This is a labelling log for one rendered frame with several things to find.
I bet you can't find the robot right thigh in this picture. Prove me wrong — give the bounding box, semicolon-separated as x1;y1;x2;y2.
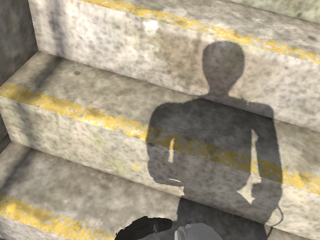
174;223;223;240

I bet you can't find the robot left hand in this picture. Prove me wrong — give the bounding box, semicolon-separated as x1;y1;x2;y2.
114;216;173;240

